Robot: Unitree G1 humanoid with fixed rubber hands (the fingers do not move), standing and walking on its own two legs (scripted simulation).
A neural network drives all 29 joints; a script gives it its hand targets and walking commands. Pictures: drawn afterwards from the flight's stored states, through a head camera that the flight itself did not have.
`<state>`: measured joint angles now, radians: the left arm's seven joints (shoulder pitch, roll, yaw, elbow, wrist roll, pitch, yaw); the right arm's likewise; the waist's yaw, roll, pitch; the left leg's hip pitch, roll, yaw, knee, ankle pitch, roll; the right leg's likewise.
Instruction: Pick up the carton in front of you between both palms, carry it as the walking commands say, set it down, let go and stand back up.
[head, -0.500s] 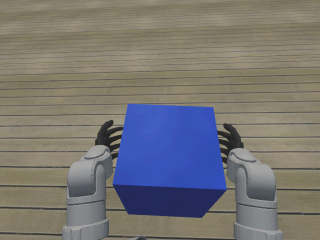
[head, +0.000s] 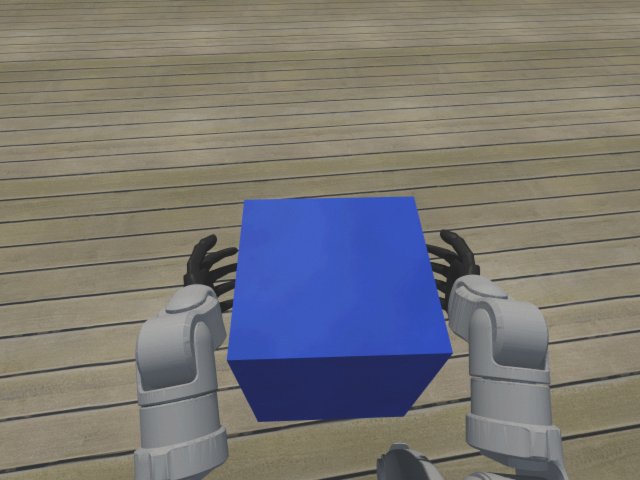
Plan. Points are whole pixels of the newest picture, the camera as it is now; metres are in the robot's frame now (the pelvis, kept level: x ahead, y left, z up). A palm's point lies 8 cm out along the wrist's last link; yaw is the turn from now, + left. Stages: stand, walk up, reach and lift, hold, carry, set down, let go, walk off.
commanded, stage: carry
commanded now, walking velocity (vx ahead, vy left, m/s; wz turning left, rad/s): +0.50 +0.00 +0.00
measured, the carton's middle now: (330, 317) +0.33 -0.01 +0.01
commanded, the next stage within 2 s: none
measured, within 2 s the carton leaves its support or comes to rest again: neither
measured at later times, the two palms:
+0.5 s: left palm (206, 145) +0.60 +0.17 +0.10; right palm (385, 140) +0.63 -0.13 +0.09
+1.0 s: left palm (199, 46) +0.95 +0.23 +0.11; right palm (337, 47) +0.95 -0.07 +0.11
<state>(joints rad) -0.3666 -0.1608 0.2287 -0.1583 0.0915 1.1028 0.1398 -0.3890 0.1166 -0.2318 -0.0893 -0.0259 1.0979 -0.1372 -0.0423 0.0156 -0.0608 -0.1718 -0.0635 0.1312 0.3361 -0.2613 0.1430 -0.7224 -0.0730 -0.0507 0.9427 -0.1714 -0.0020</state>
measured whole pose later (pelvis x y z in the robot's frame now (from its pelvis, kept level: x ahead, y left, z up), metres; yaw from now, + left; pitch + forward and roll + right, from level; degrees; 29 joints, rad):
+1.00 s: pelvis +0.71 +0.08 +0.01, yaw +1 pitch +3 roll -1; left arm -0.03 -0.13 0.05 -0.49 0.07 1.21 0.11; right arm -0.02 0.13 -0.05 -0.48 -0.07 1.21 -0.12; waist -0.02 -0.01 -0.15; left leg -0.09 0.04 0.19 0.27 -0.24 0.02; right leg -0.56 -0.11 -0.11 0.65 -0.15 0.01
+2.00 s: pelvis +1.32 +0.12 -0.01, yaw +2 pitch +2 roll +0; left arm -0.05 -0.13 0.05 -0.55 0.07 1.23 0.12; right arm -0.02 0.13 -0.05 -0.54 -0.08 1.22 -0.11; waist 0.01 -0.02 -0.09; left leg -0.11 0.02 0.21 0.43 -0.35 0.03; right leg -0.40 -0.06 -0.18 0.44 -0.01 -0.01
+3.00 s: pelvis +1.35 +0.12 -0.02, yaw +6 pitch +1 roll -1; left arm -0.20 -0.14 0.16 0.16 0.22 0.67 0.03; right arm -0.19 0.14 -0.15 0.16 -0.22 0.69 -0.04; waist 0.01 0.02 -0.07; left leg -0.11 0.05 0.21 0.54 -0.45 0.02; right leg -0.38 -0.08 -0.17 0.57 -0.20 -0.01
